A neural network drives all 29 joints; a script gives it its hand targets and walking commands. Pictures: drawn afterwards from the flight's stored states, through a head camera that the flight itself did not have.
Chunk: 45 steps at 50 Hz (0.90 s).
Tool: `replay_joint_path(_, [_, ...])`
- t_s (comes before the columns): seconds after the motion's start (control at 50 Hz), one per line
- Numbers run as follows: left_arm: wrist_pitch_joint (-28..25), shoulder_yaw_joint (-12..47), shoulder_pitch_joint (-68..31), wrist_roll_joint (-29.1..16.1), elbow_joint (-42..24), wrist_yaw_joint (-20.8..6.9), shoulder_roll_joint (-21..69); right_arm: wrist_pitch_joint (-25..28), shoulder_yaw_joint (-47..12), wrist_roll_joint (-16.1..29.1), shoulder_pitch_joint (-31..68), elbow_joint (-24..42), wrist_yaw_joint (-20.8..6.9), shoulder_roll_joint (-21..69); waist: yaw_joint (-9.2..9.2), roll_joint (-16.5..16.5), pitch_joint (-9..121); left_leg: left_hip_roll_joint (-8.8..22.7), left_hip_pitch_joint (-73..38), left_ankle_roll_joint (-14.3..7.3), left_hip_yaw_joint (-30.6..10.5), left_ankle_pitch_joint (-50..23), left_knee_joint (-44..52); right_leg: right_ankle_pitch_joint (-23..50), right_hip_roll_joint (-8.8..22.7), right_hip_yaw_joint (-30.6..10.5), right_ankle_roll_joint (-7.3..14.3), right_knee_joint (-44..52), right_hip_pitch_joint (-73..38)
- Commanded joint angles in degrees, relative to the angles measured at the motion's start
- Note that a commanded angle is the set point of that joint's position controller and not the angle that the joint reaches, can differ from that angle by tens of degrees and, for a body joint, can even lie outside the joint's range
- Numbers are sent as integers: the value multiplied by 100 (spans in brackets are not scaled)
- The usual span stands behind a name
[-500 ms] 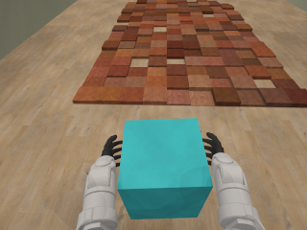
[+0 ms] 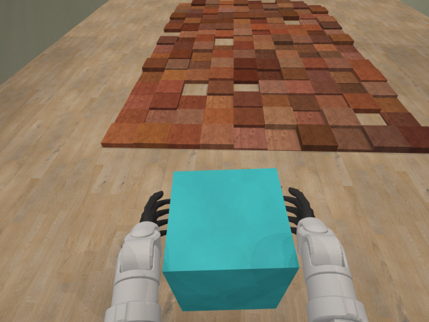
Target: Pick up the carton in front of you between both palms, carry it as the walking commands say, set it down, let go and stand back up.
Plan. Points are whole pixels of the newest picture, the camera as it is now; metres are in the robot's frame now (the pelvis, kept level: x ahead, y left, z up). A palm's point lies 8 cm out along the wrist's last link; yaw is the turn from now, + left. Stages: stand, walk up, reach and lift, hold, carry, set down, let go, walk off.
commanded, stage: reach and lift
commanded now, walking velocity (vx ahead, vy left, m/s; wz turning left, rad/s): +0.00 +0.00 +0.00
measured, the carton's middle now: (227, 243) +0.30 +0.00 -0.04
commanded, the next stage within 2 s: hold in 0.28 s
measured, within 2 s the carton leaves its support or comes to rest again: neither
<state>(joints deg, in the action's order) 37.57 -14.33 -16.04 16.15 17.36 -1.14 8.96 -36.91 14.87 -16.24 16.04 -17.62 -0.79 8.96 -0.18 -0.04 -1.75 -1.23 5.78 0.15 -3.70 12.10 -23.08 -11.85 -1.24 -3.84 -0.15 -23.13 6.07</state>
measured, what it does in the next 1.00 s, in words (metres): stands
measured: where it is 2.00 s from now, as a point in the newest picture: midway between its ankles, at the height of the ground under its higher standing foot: (215, 256)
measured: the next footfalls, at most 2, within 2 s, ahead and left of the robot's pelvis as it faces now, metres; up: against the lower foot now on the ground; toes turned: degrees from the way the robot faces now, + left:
left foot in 1.32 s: +0.25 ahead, +0.12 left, +0.00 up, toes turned +11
right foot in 1.72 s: +0.61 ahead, -0.08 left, +0.00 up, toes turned -11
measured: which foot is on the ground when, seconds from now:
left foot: down 0.00-1.00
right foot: down 0.00-1.00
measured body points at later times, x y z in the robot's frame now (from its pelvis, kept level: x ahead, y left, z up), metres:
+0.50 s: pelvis +0.00 +0.00 +0.00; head -0.05 +0.00 +0.45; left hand +0.29 +0.15 +0.04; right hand +0.29 -0.15 +0.04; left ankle +0.01 +0.12 -0.74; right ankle +0.01 -0.12 -0.74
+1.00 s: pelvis +0.03 +0.01 -0.01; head -0.02 +0.02 +0.44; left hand +0.33 +0.17 +0.07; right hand +0.33 -0.14 +0.07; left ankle +0.01 +0.13 -0.74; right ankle +0.01 -0.12 -0.73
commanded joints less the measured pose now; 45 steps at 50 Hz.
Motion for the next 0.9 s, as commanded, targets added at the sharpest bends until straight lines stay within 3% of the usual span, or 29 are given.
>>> replay_joint_path(0.0, [-137,3040,-2484,-1302,-249,-1202,5296,80,-3063,1311,2455,201,-1265,5291,-2,4,1568,-384,-423,24,-95,-1398,284,1366,-388,-100,-2,272,-509])
replay_joint_path(0.26, [38,3184,-2448,-1413,-570,-1184,5222,-97,-3187,1407,2412,510,-1234,5228,2,3,1453,-386,-492,28,-102,-1294,352,1275,-386,-101,-1,356,-554])
replay_joint_path(0.36, [251,3534,-2306,-1624,-1094,-1133,5183,-313,-3554,1630,2254,1040,-1186,5195,32,11,1685,-374,-726,26,-131,-1710,399,1669,-390,-122,-20,451,-774])
replay_joint_path(0.5, [471,3112,-2374,-1372,-779,-1133,4922,-535,-3153,1416,2375,763,-1195,4924,14,8,824,-356,-356,-18,-89,-507,585,529,-349,-80,16,582,-502])
replay_joint_path(0.7, [387,3184,-3000,-1417,-619,-1195,5140,-460,-3192,1427,2980,580,-1253,5113,28,5,1095,-329,-313,-47,-68,-191,461,197,-333,-36,53,459,-449])
replay_joint_path(0.72, [436,3246,-3169,-1445,-555,-1184,5118,-497,-3240,1452,3167,499,-1260,5122,-3,-108,1471,626,347,-71,-77,809,111,-860,661,-96,77,175,214])
replay_joint_path(0.74, [461,3245,-3138,-1499,-603,-1175,5057,-516,-3264,1517,3174,562,-1254,5099,-10,-141,1390,554,588,-120,-180,2045,211,-2161,647,-296,118,380,422])
replay_joint_path(0.76, [476,3348,-3198,-1560,-743,-1159,5063,-530,-3348,1566,3201,684,-1237,5078,-15,-132,1257,453,911,-117,-118,2772,184,-2953,626,-339,131,445,687])
replay_joint_path(0.78, [491,3425,-3256,-1633,-899,-1140,5032,-545,-3452,1635,3266,814,-1211,5077,-12,-169,1222,405,1064,-104,-35,2687,46,-3003,663,-374,148,432,746])
replay_joint_path(0.82, [609,3672,-3193,-1804,-1116,-1083,5035,-660,-3679,1815,3261,1071,-1151,5126,-15,-371,1615,294,961,-78,250,1528,-447,-2262,806,-485,237,432,648])
replay_joint_path(0.88, [991,3966,-3060,-2027,-1527,-952,4859,-1036,-4085,2191,3198,1454,-1103,5000,-12,-535,1907,210,793,-74,461,1513,-549,-2684,1002,-712,396,562,958])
